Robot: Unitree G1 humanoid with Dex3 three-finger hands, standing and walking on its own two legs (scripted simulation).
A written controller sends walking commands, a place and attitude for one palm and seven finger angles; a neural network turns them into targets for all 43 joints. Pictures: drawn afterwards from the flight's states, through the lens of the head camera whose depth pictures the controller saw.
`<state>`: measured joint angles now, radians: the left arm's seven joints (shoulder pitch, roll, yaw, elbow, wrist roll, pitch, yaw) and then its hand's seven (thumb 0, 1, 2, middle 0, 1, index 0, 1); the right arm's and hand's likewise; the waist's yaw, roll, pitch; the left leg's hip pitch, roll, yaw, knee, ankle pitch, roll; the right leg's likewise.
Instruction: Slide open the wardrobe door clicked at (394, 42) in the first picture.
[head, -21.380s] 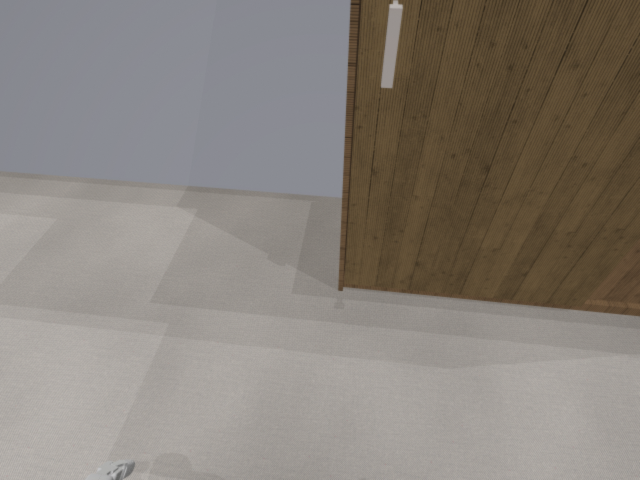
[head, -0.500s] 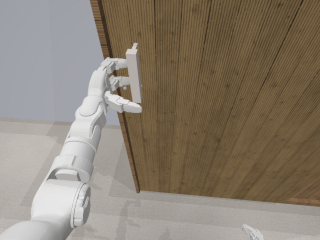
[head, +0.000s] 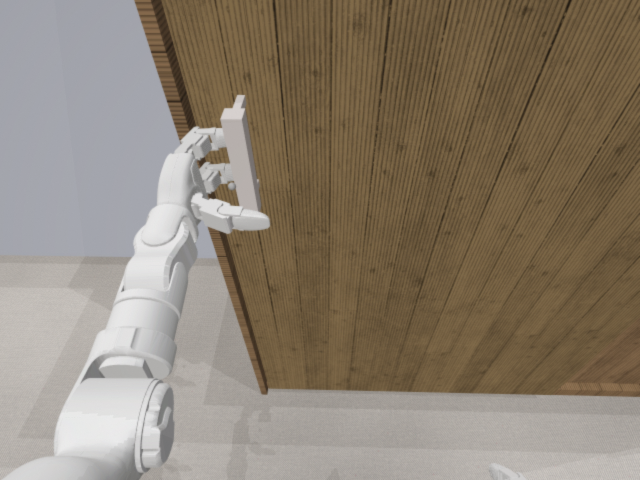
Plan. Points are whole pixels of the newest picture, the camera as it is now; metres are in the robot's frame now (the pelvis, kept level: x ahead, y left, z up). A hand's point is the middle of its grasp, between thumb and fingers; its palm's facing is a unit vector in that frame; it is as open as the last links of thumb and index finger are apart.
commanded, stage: grip the handle and tug to test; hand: left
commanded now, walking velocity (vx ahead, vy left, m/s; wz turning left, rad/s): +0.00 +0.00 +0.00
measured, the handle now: (246, 157) +0.49 +0.12 +0.17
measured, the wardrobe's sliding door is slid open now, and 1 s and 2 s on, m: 0.01 0.01 0.01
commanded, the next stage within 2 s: tug the door sideways, standing still in 1.28 s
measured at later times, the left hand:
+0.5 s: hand (228, 188) +0.42 +0.13 +0.17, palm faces +0.00 -1.00 +0.00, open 7.6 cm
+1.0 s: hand (231, 192) +0.41 +0.12 +0.17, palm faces +0.02 -1.00 -0.01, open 7.3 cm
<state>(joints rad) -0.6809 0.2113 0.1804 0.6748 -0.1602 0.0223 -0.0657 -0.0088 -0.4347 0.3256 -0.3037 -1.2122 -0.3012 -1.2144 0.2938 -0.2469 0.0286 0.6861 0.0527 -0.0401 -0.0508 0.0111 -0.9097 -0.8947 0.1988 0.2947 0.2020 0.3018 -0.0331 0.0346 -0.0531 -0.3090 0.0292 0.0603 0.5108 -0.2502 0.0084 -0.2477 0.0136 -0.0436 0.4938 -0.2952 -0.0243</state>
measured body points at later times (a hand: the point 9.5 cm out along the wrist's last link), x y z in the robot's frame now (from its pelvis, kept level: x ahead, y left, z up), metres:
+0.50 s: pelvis +0.01 +0.00 +0.00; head +0.01 -0.02 +0.45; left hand +0.42 +0.18 +0.17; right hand +0.14 -0.24 -0.11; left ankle +0.01 +0.12 -0.74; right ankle -0.03 -0.10 -0.74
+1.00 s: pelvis +0.01 +0.00 +0.00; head +0.00 -0.02 +0.45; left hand +0.41 +0.18 +0.17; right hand +0.14 -0.24 -0.11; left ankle +0.01 +0.12 -0.74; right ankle -0.03 -0.10 -0.74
